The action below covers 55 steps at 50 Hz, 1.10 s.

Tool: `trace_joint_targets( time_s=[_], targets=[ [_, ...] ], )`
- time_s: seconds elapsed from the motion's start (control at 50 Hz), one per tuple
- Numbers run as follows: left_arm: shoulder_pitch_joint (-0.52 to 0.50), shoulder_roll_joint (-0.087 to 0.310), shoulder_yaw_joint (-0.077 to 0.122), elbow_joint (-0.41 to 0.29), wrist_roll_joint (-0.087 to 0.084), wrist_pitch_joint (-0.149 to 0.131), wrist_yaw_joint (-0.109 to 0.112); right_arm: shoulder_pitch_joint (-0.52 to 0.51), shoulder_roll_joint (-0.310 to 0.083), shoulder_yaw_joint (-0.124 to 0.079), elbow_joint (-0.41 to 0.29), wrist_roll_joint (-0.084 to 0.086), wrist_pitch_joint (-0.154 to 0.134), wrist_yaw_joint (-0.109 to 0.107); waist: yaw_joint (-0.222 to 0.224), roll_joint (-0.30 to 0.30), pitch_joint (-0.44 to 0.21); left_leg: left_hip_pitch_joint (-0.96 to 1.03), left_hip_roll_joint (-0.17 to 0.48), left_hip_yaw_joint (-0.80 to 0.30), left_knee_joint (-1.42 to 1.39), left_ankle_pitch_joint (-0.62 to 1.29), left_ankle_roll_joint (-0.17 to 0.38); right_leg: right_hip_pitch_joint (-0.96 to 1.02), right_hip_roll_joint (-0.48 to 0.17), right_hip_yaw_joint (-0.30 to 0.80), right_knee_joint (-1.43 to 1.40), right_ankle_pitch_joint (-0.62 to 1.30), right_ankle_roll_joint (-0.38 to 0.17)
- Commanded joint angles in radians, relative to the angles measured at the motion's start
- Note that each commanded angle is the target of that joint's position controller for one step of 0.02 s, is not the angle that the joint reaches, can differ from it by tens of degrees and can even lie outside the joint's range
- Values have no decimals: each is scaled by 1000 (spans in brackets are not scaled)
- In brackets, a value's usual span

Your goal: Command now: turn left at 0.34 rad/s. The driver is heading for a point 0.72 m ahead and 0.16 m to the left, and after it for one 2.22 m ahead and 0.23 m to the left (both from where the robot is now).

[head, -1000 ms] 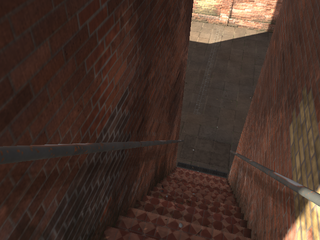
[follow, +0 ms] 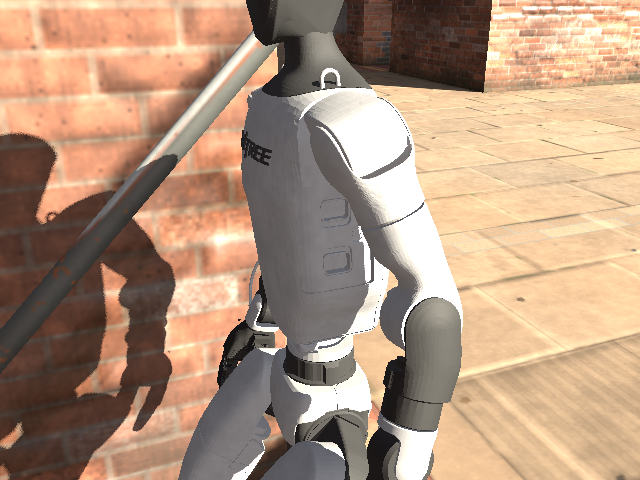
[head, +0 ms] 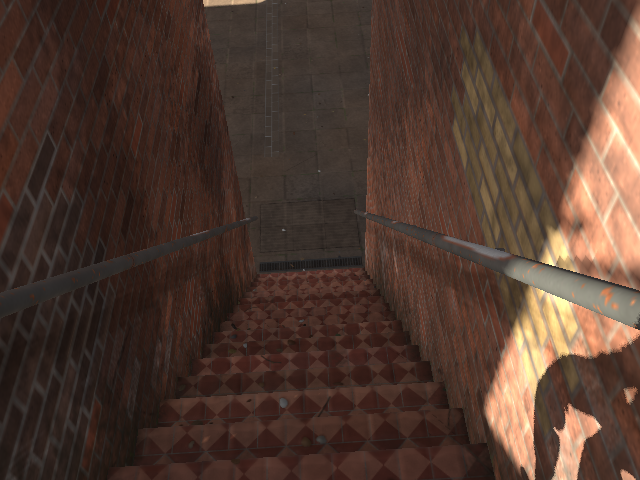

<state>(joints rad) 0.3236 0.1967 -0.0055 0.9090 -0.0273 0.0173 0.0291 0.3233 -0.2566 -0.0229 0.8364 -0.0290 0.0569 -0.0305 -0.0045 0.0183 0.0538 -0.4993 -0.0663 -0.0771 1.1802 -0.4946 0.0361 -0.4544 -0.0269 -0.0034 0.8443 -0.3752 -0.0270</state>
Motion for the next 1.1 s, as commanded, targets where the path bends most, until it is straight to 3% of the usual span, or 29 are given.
trace_joint_targets(
  time_s=[0.02,0.04,0.08,0.1,0.14,0.16,0.18,0.2,0.24,0.3,0.4,0.48,0.64,0.7,0.74,0.76,0.8,0.84,0.86,0.88,0.92,0.94,0.96,0.98,1.0,1.02,1.04,1.08,1.1],
  targets=[
    [-74,162,40,-85,26,-2,15,-10,-5,6,-83,-14,24,4,-20,-189,-83,1,26,27,-130,-23,26,47,-242,260,-354,344,-217],
    [-46,170,39,-88,46,12,20,9,-17,5,-83,-17,35,10,-10,-200,-87,38,10,53,-183,-70,19,73,-226,225,-357,333,-198],
    [-65,168,44,-114,41,24,37,4,-38,-5,-110,-19,33,11,5,-204,-135,143,-36,140,-157,47,8,67,-215,177,-315,345,-185],
    [-60,188,43,-110,48,44,44,-17,-31,2,-138,-10,37,22,-19,-213,-100,88,-9,78,-367,-119,45,127,-232,219,-388,297,-189],
    [-73,216,69,-113,48,72,54,45,-1,5,-136,11,31,30,-35,-156,-122,237,-6,81,-554,-3,80,120,-207,148,-264,287,-149],
    [-94,208,73,-117,51,79,44,97,-25,-1,-132,1,39,41,-72,-75,-116,369,12,-30,-647,63,110,-15,-102,36,-69,177,-104],
    [-273,158,60,-227,75,81,24,164,-171,-37,-148,-7,32,39,-154,211,-11,479,250,-516,-767,207,200,-533,92,-129,226,-325,11],
    [-318,172,69,-266,87,70,31,231,-222,-49,-143,-2,21,39,-163,134,-4,498,342,-779,-869,106,267,-689,101,84,413,-343,42],
    [-255,139,66,-263,54,31,8,126,-165,-38,-147,-2,14,9,-59,84,-12,393,342,-605,-833,215,318,-630,69,120,537,-41,63],
    [-145,119,65,-229,88,45,-2,6,-78,-13,-188,33,-2,2,28,54,-77,186,208,-397,-683,453,252,-515,106,49,866,198,95],
    [-268,62,41,-318,85,79,-21,77,-46,13,-202,45,-6,-18,-26,61,-17,194,115,-464,-708,-58,212,-678,119,24,804,165,151],
    [-230,93,48,-316,87,69,10,106,-95,-8,-184,29,-36,-13,-10,128,-45,178,126,-538,-717,-122,254,-578,96,77,745,214,145],
    [-293,128,80,-333,64,10,-8,120,-111,-26,-181,27,-73,12,-33,156,-28,274,133,-669,-559,-183,314,-507,58,198,381,432,108],
    [-316,168,89,-350,70,21,1,100,-107,-19,-173,16,-107,28,-63,164,-41,280,112,-670,-492,-227,319,-509,49,225,284,467,110],
    [-373,191,94,-376,36,21,1,43,-136,-15,-211,14,-121,40,-63,155,3,169,143,-709,-546,-239,324,-414,39,223,214,397,109],
    [-276,155,83,-355,28,20,-11,-7,-94,-6,-223,36,-96,24,-5,125,-20,-13,92,-598,-485,-258,268,-201,17,207,103,600,106],
    [-143,129,62,-331,22,5,-35,-114,-77,4,-243,32,-88,-10,67,147,-52,-197,40,-459,-405,-272,186,102,-32,201,-117,792,70],
    [-147,138,67,-321,-16,-7,-41,-53,-88,2,-203,-1,-69,-35,-30,250,-17,-124,6,-387,-386,-205,180,199,-112,164,-377,735,35],
    [-129,170,79,-312,-36,-7,-38,-26,-91,0,-179,-17,-56,-44,-46,232,2,-77,-8,-370,-310,-171,178,207,-139,145,-489,753,38],
    [-74,170,78,-296,-45,-20,-45,45,-115,-6,-171,-1,-60,-46,-73,180,-8,-35,-9,-376,-270,-192,166,237,-143,127,-578,792,38],
    [87,217,112,-200,-42,-45,-30,98,-115,-9,-102,-35,-55,-47,-54,58,-24,41,-81,-262,25,-58,142,338,-146,40,-771,849,79],
    [131,222,104,-176,-21,-41,-31,124,-115,-17,-93,-31,-51,-37,-45,-89,-103,-5,-58,-246,195,-32,142,474,-122,-22,-699,706,62],
    [201,196,76,-134,-24,-25,-30,149,-121,-18,-75,-32,-36,-3,10,-125,-149,-146,-59,-210,406,-281,136,621,-174,93,-558,444,50],
    [375,218,56,-88,-28,1,-30,77,-34,-17,-69,-26,-14,31,108,-190,-86,-458,-98,-156,814,-483,104,700,-175,136,-249,472,140],
    [505,236,40,-19,-65,5,-42,43,39,2,-104,-13,-7,30,93,-322,100,-784,-139,-98,1035,-463,92,666,-119,156,-101,456,333],
    [448,405,87,-14,-93,-30,-43,-54,29,-3,-166,26,-21,13,119,-583,128,-973,-63,-74,1068,-392,66,581,-342,719,-447,-227,203],
    [406,402,81,-49,-88,-50,-37,-231,-23,-4,-205,-20,-32,-5,163,-437,203,-1102,-12,-128,1026,-177,52,533,-362,805,-585,-553,134],
    [232,278,14,-57,-30,-23,-16,-248,-14,-17,-128,3,-1,-10,102,-475,293,-925,-2,-39,1001,-34,-32,190,-238,662,-650,-611,184],
    [160,227,-7,-53,-15,-26,5,-197,12,-4,-112,-9,3,9,42,-367,265,-875,42,-76,908,170,-81,151,-190,547,-590,-484,168]
  ],
)
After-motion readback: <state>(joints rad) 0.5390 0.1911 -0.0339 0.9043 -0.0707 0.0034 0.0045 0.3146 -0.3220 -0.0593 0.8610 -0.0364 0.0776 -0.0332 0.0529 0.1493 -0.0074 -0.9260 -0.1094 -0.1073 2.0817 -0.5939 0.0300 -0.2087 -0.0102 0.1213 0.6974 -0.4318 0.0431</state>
